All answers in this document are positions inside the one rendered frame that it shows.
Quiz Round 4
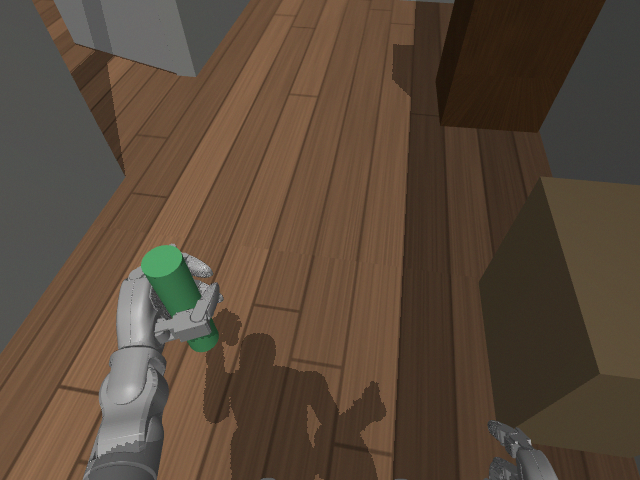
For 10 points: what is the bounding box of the left robot hand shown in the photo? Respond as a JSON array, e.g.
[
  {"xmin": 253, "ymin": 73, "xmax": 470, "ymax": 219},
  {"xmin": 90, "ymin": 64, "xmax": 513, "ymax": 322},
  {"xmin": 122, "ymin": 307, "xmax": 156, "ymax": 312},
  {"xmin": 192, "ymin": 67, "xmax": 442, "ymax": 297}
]
[{"xmin": 116, "ymin": 244, "xmax": 224, "ymax": 354}]

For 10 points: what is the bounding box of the right robot hand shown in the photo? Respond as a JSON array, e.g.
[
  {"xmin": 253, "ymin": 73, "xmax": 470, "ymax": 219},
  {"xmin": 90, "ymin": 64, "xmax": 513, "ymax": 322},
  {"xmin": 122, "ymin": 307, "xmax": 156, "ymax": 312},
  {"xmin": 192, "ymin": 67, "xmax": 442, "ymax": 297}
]
[{"xmin": 484, "ymin": 420, "xmax": 559, "ymax": 480}]

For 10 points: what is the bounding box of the left robot arm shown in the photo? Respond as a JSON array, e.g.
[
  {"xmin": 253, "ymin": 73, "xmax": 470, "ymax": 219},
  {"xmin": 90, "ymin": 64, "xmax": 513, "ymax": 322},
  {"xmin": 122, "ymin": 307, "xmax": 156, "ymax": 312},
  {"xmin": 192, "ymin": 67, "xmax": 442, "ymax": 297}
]
[{"xmin": 83, "ymin": 345, "xmax": 169, "ymax": 480}]

